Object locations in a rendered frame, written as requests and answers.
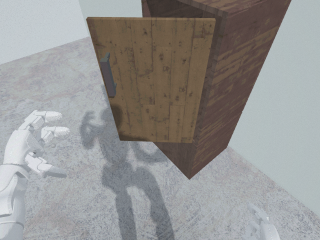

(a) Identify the left robot hand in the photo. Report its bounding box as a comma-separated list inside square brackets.
[3, 110, 71, 178]

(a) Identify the right robot hand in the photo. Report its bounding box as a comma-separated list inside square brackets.
[242, 202, 280, 240]

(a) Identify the left robot forearm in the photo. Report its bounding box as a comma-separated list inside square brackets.
[0, 164, 30, 240]

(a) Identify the handle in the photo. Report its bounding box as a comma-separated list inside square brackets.
[100, 52, 117, 97]

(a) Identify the cupboard door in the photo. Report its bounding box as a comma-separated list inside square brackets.
[86, 17, 216, 143]

